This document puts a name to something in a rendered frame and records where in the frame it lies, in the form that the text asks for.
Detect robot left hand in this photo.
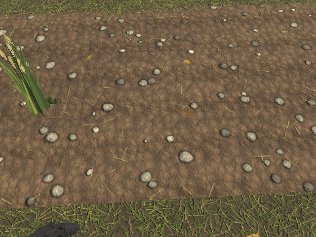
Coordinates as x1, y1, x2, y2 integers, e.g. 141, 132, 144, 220
26, 222, 79, 237

